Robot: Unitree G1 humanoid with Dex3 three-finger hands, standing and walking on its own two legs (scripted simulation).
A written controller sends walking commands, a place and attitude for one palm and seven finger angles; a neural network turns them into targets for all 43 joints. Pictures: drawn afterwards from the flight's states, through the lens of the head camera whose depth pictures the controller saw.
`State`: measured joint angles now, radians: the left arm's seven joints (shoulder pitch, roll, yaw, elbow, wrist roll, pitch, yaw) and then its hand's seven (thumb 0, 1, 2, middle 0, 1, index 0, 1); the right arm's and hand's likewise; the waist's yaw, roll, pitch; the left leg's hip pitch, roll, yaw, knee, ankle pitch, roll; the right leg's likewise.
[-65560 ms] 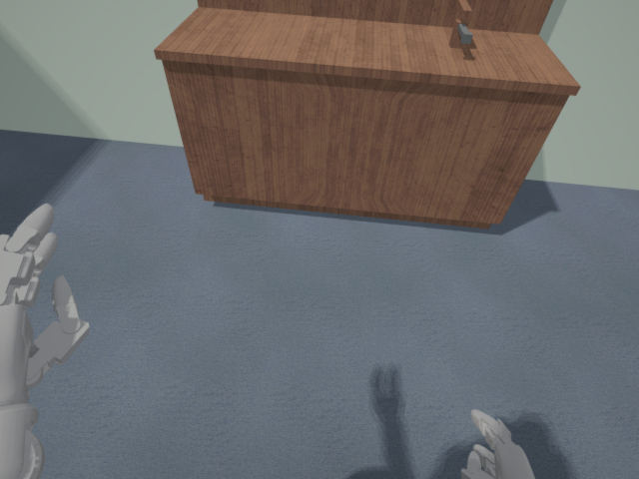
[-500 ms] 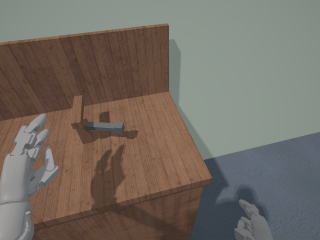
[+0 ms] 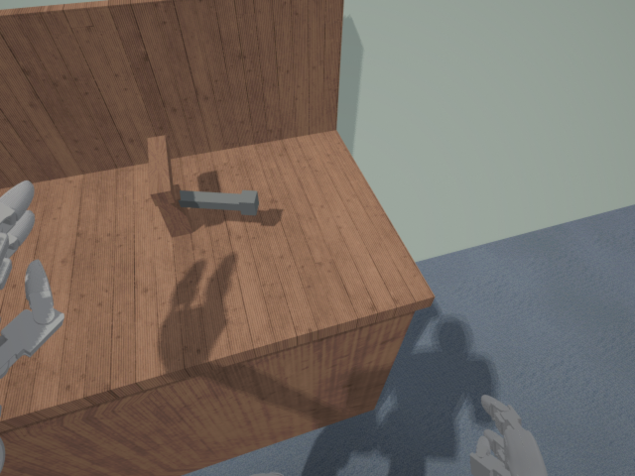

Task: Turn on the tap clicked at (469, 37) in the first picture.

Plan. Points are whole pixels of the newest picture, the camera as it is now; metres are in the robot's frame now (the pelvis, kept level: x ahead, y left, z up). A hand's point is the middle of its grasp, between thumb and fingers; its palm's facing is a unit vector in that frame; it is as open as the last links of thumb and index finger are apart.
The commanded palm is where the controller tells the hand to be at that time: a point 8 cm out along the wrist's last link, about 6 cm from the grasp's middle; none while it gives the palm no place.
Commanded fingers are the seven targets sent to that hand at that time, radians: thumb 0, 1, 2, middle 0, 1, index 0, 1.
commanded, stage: step back with the hand held close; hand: left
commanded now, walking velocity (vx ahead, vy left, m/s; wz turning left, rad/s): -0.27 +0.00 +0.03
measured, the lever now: (249, 202) +0.50 +0.15 +0.04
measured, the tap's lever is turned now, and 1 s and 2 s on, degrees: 68 68 68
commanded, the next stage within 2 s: stop stepping back and stand still in 0.62 s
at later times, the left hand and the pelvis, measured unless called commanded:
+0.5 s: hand out of the picture +0.12 +0.25 +0.18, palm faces +0.37 -0.80 -0.47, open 7.4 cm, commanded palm +0.07 +0.28 +0.19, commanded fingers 0.00 0.90 0.90 -0.20 -0.30 -0.20 -0.30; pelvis -0.09 +0.00 +0.00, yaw -1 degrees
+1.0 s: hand out of the picture -0.06 +0.25 +0.18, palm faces +0.50 -0.78 -0.37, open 7.4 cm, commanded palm -0.10 +0.28 +0.19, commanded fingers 0.00 0.90 0.90 -0.20 -0.30 -0.20 -0.30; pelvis -0.24 -0.01 +0.00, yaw +4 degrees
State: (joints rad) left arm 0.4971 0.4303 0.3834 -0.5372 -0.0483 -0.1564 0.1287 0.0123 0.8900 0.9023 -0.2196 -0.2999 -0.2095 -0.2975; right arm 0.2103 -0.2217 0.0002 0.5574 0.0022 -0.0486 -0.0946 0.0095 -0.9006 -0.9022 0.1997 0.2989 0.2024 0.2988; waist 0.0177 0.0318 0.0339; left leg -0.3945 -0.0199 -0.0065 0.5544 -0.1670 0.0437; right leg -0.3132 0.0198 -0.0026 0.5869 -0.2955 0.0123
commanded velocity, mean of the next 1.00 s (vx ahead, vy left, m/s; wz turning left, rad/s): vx -0.14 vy -0.01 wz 0.00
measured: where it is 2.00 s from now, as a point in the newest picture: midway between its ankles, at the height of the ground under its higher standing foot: outside the picture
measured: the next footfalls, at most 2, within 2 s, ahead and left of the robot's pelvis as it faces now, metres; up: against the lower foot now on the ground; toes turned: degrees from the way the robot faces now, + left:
right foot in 0.52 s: -0.04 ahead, -0.13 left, +0.00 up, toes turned +0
left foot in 0.80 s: -0.18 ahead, +0.15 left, +0.00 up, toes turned +4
